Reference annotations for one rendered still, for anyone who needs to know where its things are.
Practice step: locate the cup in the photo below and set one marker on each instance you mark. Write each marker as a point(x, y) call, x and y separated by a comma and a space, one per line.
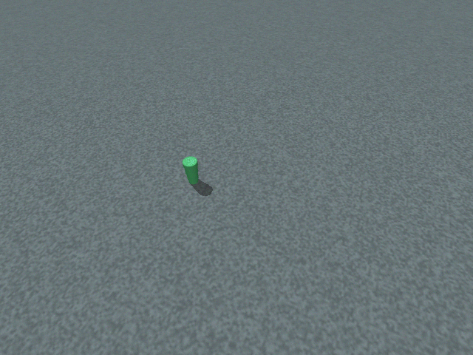
point(190, 165)

